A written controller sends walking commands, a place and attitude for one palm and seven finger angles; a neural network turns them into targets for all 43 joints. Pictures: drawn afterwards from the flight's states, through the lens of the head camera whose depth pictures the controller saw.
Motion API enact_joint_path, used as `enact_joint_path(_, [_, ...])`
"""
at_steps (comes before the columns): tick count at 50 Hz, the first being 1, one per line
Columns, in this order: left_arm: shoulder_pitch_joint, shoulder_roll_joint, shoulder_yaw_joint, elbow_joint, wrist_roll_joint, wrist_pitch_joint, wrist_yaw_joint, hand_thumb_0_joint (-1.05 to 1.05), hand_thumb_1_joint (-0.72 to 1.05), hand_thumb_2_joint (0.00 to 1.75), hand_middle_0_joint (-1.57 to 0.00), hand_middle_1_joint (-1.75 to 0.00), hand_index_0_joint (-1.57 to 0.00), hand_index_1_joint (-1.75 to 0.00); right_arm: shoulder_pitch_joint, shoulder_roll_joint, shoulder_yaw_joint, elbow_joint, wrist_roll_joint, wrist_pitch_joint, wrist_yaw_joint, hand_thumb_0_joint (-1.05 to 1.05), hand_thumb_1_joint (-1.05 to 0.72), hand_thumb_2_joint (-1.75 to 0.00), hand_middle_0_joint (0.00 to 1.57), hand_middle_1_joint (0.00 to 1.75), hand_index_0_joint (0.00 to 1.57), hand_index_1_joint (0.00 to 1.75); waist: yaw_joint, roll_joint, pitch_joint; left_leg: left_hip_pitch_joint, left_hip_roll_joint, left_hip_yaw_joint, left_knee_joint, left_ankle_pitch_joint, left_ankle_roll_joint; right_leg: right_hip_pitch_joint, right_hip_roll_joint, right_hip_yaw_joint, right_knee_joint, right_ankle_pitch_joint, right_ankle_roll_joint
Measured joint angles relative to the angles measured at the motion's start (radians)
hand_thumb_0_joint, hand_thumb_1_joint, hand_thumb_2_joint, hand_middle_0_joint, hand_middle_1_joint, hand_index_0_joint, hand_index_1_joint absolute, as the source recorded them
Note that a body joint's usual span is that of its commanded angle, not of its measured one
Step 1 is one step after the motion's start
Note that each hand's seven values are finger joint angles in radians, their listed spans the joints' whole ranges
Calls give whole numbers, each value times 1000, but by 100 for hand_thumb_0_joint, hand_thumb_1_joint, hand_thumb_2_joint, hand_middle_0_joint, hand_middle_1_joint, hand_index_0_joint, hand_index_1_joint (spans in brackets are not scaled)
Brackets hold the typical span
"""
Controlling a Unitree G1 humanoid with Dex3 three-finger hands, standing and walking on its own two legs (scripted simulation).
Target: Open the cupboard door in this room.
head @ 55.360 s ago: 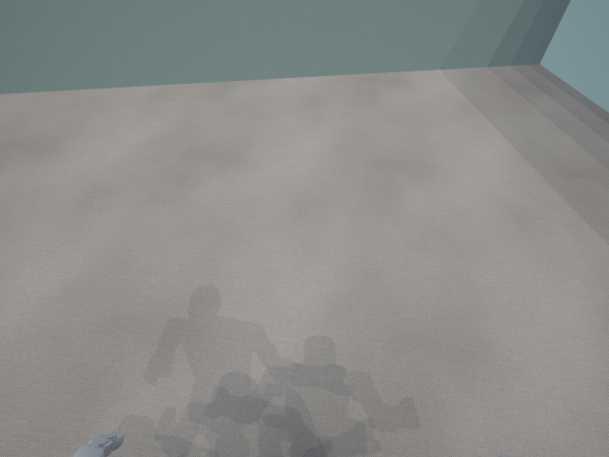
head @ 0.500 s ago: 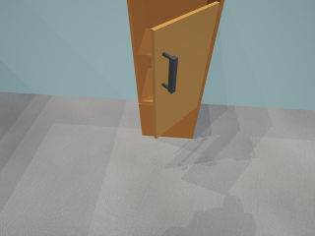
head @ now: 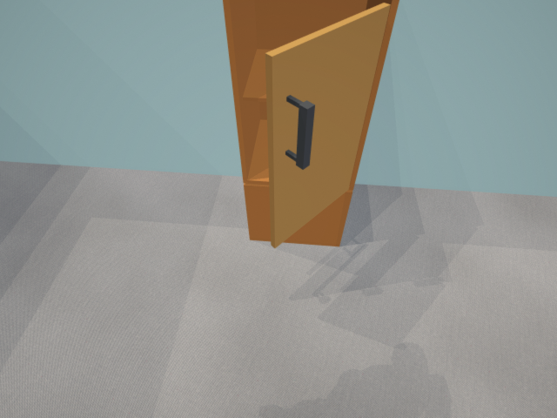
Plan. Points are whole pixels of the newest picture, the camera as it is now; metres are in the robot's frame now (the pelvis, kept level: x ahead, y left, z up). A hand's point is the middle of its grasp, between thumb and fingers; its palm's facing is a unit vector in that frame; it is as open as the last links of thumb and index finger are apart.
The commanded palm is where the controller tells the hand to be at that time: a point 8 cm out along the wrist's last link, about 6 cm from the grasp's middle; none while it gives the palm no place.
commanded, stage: walk to a spot facing it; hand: left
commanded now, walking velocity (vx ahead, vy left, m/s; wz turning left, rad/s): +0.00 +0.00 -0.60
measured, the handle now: (297, 133) +0.65 +0.00 +0.04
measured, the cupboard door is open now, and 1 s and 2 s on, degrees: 49 49 49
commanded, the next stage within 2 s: none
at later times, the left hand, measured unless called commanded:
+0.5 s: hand out of the picture +0.08 +0.16 -0.17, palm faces -0.14 -0.94 -0.31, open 7.4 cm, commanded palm none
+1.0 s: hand out of the picture +0.14 +0.16 -0.18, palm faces -0.38 -0.89 -0.25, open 7.4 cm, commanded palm none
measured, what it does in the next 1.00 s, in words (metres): lifts its left foot, turning right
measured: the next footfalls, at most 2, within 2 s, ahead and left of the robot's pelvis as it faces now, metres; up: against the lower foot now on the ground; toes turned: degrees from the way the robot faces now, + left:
left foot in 1.02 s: +0.12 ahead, +0.09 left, +0.00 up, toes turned -33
right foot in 1.40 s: -0.03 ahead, -0.13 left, +0.00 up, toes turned -50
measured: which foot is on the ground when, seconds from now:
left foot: down 0.00-0.42, up 0.44-1.00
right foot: down 0.00-1.00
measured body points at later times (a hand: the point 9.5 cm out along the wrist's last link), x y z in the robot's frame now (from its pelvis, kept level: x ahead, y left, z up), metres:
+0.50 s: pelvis -0.01 -0.04 -0.02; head +0.03 -0.08 +0.42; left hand +0.09 +0.21 -0.15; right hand +0.00 -0.29 -0.19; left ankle -0.02 +0.11 -0.70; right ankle -0.02 -0.11 -0.75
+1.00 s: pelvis +0.02 -0.01 -0.01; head +0.07 -0.02 +0.44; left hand +0.16 +0.21 -0.16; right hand +0.04 -0.30 -0.13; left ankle +0.08 +0.11 -0.74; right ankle -0.02 -0.11 -0.75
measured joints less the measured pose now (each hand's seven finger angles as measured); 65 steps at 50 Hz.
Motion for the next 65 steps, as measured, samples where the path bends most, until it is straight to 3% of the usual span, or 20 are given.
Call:
enact_joint_path(6, [-4, 3, 13, -21, 1, 20, 2, 0, 90, 90, -20, -30, -20, -30, -16, -1, -7, -22, -1, 10, -9, 0, -91, -90, 20, 30, 20, 29, 10, 0, 5, -17, 12, 31, 34, -23, -3, -30, 12, 29, 37, -11, -1])
enact_joint_path(13, [9, -2, 36, -74, 8, 58, -15, 0, 90, 90, -20, -30, -20, -30, -11, 27, -23, -90, -3, 28, -11, 0, -91, -90, 20, 30, 20, 29, 12, -17, 28, -56, 26, 102, 116, -73, -4, -121, 30, 90, 178, -59, -2])
enact_joint_path(18, [5, -14, 52, -117, 11, 79, -26, 0, 91, 90, -20, -30, -20, -30, 0, 23, -35, -119, -13, 30, -13, 0, -90, -90, 20, 30, 20, 29, 24, -1, 58, -53, 49, 158, 162, -106, -13, -205, -8, 26, 432, -240, 22])
enact_joint_path(21, [20, -17, 56, -152, 13, 65, -33, 0, 90, 90, -20, -30, -20, -30, 8, 14, -40, -131, -11, 39, -9, 0, -90, -90, 20, 30, 20, 30, 30, 19, 57, -79, 85, 178, 241, -149, -38, -157, -32, 11, 304, -121, 20])
enact_joint_path(24, [19, -18, 59, -161, 14, 46, -18, 0, 90, 90, -20, -30, -20, -30, -21, 10, -50, -139, 3, 66, -3, 1, -90, -90, 20, 30, 20, 29, 27, 29, 75, -193, 77, 83, 521, -303, -50, -164, 1, 12, 306, -139, -25])
enact_joint_path(26, [25, -19, 61, -169, 13, 46, -8, 0, 90, 90, -20, -30, -20, -30, -43, 10, -54, -147, 5, 74, 1, 1, -91, -90, 20, 30, 20, 29, 31, 15, 81, -263, 57, 40, 671, -296, -54, -151, 13, 26, 261, -122, -43])
enact_joint_path(29, [41, -20, 61, -173, 9, 43, -1, 0, 90, 90, -20, -30, -20, -30, -79, 10, -58, -170, 7, 72, 5, 1, -91, -90, 20, 30, 20, 29, 39, -12, 83, -332, 46, 3, 760, -227, -66, -133, 30, 68, 172, -60, -47])
enact_joint_path(36, [77, -37, 55, -172, 10, 44, -4, 0, 90, 90, -20, -30, -20, -30, -131, -5, -65, -216, 9, 65, -3, 1, -91, -90, 20, 30, 20, 29, 44, -14, 56, -369, 49, -63, 716, -154, -82, -107, 67, 146, 73, 3, -48])
enact_joint_path(43, [83, -28, 60, -192, 16, 45, -7, 0, 90, 90, -20, -30, -20, -30, -152, 3, -59, -232, 12, 64, -6, 1, -91, -90, 20, 30, 20, 29, 61, -26, 43, -345, 30, -74, 612, -183, -82, -106, 92, 210, 67, 10, -35])
enact_joint_path(47, [81, -8, 66, -200, 19, 52, -7, 0, 90, 90, -20, -30, -20, -30, -151, 21, -50, -247, 20, 53, -5, 1, -91, -90, 20, 30, 20, 29, 67, -47, 35, -293, 7, -71, 468, -205, -69, -120, 101, 254, 83, 3, -18])
enact_joint_path(50, [82, 10, 71, -202, 14, 61, -7, 0, 90, 90, -20, -30, -20, -30, -132, 30, -39, -262, 23, 32, -6, 1, -91, -90, 20, 30, 20, 29, 55, -53, 18, -201, 4, -73, 243, -122, -55, -149, 119, 281, 132, -22, 6])
enact_joint_path(51, [84, 10, 71, -205, 8, 65, -9, 0, 90, 90, -20, -30, -20, -30, -116, 21, -36, -272, 20, 21, -7, 1, -91, -90, 20, 30, 20, 29, 46, -29, 5, -173, 26, -85, 164, -63, -30, -177, 135, 262, 178, -66, 12])
enact_joint_path(54, [44, 45, 81, -203, 10, 73, -21, 0, 90, 90, -20, -30, -20, -30, -88, 39, -22, -267, 1, 16, -14, 0, -91, -90, 20, 30, 20, 29, 50, -59, 32, -157, 27, -40, 190, -71, -11, -276, 82, 155, 460, -263, 57])
enact_joint_path(58, [10, 74, 94, -221, 17, 73, -39, 0, 91, 90, -20, -30, -20, -30, -26, 49, -5, -262, -12, 17, -15, 0, -90, -90, 20, 30, 20, 30, 48, -55, 42, -112, 65, 5, 137, -73, -18, -370, 13, 57, 721, -254, 93])
enact_joint_path(61, [-11, 77, 90, -235, 14, 75, -47, 0, 91, 90, -20, -30, -19, -30, 10, 43, -5, -251, -13, 14, -16, 0, -90, -90, 20, 30, 20, 30, 40, -39, 52, -88, 93, 47, 116, -69, -22, -377, -33, 22, 715, -229, 102])
enact_joint_path(65, [-39, 70, 78, -238, 12, 82, -55, 0, 91, 90, -19, -30, -19, -30, 50, 26, -14, -236, -15, 16, -9, 1, -90, -90, 20, 30, 21, 30, 15, -20, 59, -69, 123, 111, 132, -94, -35, -316, -67, -18, 540, -219, 92])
